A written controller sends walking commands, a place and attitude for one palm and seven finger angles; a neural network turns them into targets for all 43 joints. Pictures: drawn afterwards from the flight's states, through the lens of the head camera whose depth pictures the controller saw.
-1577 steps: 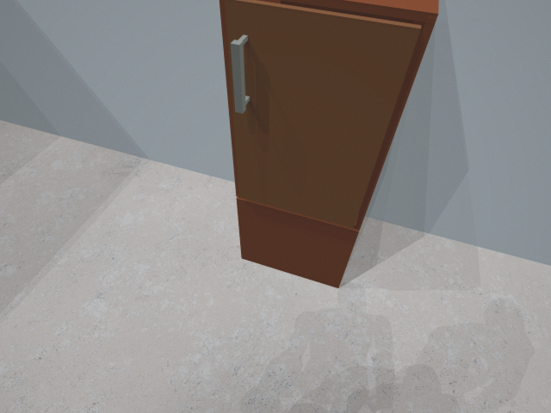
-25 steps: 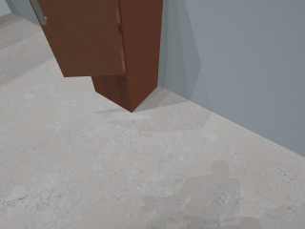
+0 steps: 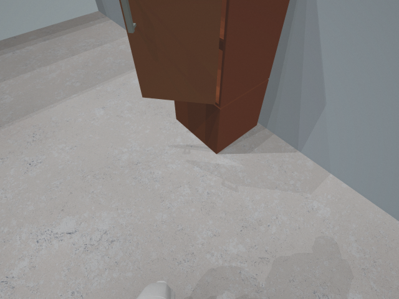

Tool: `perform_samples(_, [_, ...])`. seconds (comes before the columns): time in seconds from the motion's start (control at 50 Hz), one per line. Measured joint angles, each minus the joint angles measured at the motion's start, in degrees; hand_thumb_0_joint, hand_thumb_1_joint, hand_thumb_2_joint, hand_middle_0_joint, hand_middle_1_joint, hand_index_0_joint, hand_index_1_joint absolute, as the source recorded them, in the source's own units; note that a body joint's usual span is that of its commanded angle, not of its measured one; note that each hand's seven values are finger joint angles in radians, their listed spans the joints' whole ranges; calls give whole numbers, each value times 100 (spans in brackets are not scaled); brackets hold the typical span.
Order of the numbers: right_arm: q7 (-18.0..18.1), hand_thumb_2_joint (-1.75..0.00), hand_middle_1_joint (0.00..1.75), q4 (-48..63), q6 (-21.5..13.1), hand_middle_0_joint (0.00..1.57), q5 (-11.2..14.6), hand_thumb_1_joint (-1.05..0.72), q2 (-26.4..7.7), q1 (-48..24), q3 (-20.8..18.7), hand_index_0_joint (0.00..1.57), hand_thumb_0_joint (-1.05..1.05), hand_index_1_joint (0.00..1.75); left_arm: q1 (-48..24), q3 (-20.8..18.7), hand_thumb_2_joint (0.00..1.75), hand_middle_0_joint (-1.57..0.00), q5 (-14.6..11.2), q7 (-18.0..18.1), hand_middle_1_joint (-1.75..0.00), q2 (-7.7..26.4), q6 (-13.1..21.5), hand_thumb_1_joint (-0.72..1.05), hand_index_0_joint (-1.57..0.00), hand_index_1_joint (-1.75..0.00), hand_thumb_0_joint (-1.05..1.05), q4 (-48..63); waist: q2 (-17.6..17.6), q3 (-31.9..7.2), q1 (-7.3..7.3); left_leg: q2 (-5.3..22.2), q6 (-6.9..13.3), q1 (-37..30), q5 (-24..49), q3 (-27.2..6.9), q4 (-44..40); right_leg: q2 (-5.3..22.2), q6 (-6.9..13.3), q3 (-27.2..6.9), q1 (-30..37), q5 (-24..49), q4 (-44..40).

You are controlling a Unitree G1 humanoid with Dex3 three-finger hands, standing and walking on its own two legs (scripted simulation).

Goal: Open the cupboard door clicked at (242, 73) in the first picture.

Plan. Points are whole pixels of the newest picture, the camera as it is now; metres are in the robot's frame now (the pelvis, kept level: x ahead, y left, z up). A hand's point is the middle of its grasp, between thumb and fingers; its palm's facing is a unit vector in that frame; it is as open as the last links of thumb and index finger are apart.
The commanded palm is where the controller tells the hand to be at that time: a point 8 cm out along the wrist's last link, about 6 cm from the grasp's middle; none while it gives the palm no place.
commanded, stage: take the last steps up to it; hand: left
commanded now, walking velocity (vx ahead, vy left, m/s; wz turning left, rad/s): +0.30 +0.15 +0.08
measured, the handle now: (128, 7) +1.02 +0.38 +0.10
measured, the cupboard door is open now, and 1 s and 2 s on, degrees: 41 41 41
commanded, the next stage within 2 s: come to a stop and stand still in 0.94 s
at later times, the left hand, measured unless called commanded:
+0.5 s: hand (106, 231) +0.28 +0.28 -0.17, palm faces +0.01 -0.98 -0.19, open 7.4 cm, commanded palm none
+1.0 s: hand (113, 209) +0.35 +0.29 -0.17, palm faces +0.07 -0.98 -0.18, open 7.3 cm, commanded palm none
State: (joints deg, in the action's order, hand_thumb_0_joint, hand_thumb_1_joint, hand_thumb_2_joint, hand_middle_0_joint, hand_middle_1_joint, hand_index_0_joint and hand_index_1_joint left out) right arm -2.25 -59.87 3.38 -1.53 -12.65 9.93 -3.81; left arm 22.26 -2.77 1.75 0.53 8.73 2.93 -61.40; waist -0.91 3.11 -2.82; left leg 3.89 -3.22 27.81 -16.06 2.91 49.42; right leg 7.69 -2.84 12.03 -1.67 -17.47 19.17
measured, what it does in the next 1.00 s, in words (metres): walks ahead: left foot, then right foot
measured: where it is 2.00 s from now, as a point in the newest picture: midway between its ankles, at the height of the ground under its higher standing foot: (190, 260)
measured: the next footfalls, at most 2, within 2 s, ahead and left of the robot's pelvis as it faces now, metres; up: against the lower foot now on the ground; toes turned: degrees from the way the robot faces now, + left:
left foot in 0.12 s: +0.13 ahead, +0.16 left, +0.00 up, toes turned +8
right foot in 0.66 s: +0.36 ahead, +0.00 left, +0.00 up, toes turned -8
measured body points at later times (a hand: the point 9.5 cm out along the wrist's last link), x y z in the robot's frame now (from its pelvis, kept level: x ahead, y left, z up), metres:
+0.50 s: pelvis +0.17 +0.11 -0.01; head +0.19 +0.10 +0.44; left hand +0.28 +0.34 -0.15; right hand +0.13 -0.13 -0.16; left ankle +0.09 +0.16 -0.75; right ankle +0.26 -0.01 -0.70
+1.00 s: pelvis +0.37 +0.11 +0.00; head +0.40 +0.12 +0.45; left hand +0.34 +0.34 -0.16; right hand +0.41 -0.13 -0.15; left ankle +0.45 +0.25 -0.72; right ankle +0.32 +0.01 -0.75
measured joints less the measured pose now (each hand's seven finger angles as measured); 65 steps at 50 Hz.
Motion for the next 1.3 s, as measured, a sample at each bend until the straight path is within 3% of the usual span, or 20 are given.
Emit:
perform_samples(0.1, [-46,-90,29,273,-226,20,26,-91,56,-407,104,20,1,30,352,-33,90,-20,20,-30,-29,88,-95,91,-20,-30,1,-283,-172,85,-162,-166,200,-569,-45,343,-1527,354,-367,36,40,-505,552])
perform_samples(0.14, [12,-90,29,412,-433,20,1,-91,89,-502,114,20,0,30,382,-45,90,-20,-13,-57,-29,118,-213,91,-20,-30,1,-381,-191,133,-85,-256,448,-616,297,401,-1500,475,-219,-202,-392,-1031,1804])
perform_samples(0.18, [113,-90,29,470,-530,20,-5,-91,196,-488,145,20,0,30,226,-53,90,-20,-32,-39,-29,177,-365,91,-20,-30,1,-418,-237,167,-70,-339,597,-714,37,475,-1318,303,15,-731,-1124,-1277,3533])
perform_samples(0.22, [190,-90,30,458,-555,20,-9,-91,292,-343,194,20,0,30,19,-75,90,-20,-27,-29,-29,212,-400,91,-20,-30,1,-369,-228,101,-48,-412,659,-985,-59,531,-1575,135,148,-870,-1788,-928,4625])
perform_samples(0.26, [251,-90,30,381,-596,20,-6,-91,380,-151,242,20,0,30,-246,-92,90,-20,-12,-40,-29,227,-364,91,-19,-30,1,-242,-210,77,-18,-513,667,-1334,56,573,-2005,53,182,-850,-2282,-485,4992])
perform_samples(0.34, [363,-90,30,216,-718,20,33,-95,310,248,166,21,-2,30,-747,-92,90,-20,-18,-40,-29,198,-271,91,-19,-30,1,88,-171,22,83,-721,812,-1976,200,646,-2789,-91,153,-811,-2951,38,4770])
perform_samples(0.44, [350,-90,30,-116,-667,20,1,-94,259,827,187,20,-1,30,-1298,-79,90,-20,-26,-68,-29,145,-291,91,-19,-30,1,380,-109,-48,226,-894,857,-2589,119,658,-3298,-181,152,-759,-3215,497,3902])
perform_samples(0.58, [349,-90,30,-523,-615,20,-53,-92,362,1508,282,20,0,30,-1778,6,90,-20,-46,-109,-29,53,-310,91,-19,-30,1,598,57,53,510,-905,775,-3205,-401,679,-3357,-323,380,-659,-2792,527,2396])
perform_samples(0.64, [333,-90,30,-697,-575,20,-29,-91,439,1740,318,20,0,30,-1810,51,90,-20,-51,-113,-29,28,-203,91,-19,-30,1,687,155,106,559,-736,665,-3253,-899,698,-2805,-544,558,-533,-2271,459,1760])
perform_samples(0.68, [301,-90,30,-811,-504,20,44,-91,516,1768,319,20,0,30,-1761,37,90,-20,-43,-96,-29,13,-42,91,-19,-30,0,717,162,177,504,-587,561,-2757,-1139,597,-1291,-618,715,-489,-2069,589,1752])
perform_samples(0.72, [269,-90,30,-819,-419,20,77,-91,543,1640,288,20,0,30,-1619,47,90,-20,-91,-62,-29,-16,25,91,-20,-30,0,689,181,236,500,-539,501,-1918,-1154,228,654,-668,747,-417,-1846,280,1768])
perform_samples(0.76, [256,-90,30,-734,-349,20,56,-91,530,1424,235,20,1,30,-1395,58,90,-20,-117,-12,-29,-50,7,91,-20,-30,0,599,188,207,474,-405,449,-1180,-792,54,1546,-722,694,-400,-1560,245,1415])
perform_samples(0.84, [233,-90,30,-397,-358,20,3,-91,521,919,185,20,1,30,-993,-86,90,-20,-137,113,-29,50,52,95,-20,-30,-1,366,134,126,423,-6,278,-186,-171,-125,1204,-789,638,-408,-1087,488,578])
perform_samples(0.94, [249,-90,30,-173,-384,20,-6,-93,358,418,119,20,1,30,-557,-37,90,-20,-78,22,-29,69,64,95,-20,-30,-1,2,77,41,250,153,107,48,158,-73,-326,-694,493,-477,-634,454,100])
perform_samples(1.04, [181,-90,29,-83,-449,20,21,-94,192,82,114,20,1,30,-189,6,90,-20,-45,-19,-29,-8,6,93,-20,-30,0,-270,-13,0,34,-35,123,-358,370,131,-1472,-508,211,-522,-313,22,269])
perform_samples(1.08, [180,-90,29,-25,-547,20,6,-93,163,10,147,20,1,30,-36,25,90,-20,-53,-11,-29,-33,-54,92,-20,-30,0,-347,-27,-40,0,-103,215,-721,780,227,-2014,-451,90,-548,-322,-319,665])
perform_samples(1.12, [256,-90,29,5,-613,20,-20,-92,256,-116,189,20,1,30,-63,64,90,-20,-100,42,-29,5,-161,92,-20,-30,0,-436,-202,5,5,-237,513,-727,573,330,-1735,-299,123,-690,-582,-838,1496])
perform_samples(1.16, [350,-90,29,29,-583,20,-21,-92,382,-232,291,20,1,30,-153,107,90,-20,-123,117,-29,31,-273,91,-20,-30,1,-462,-305,45,-18,-283,641,-869,312,436,-1700,-322,120,-890,-891,-1333,2241])
perform_samples(1.3, [565,-90,30,216,-397,20,59,-93,611,-540,298,21,-1,30,-799,11,90,-20,-85,116,-29,123,-595,91,-19,-30,1,-14,-131,232,101,-152,711,-1088,448,517,-2132,-587,11,-1080,-2093,-1210,3912])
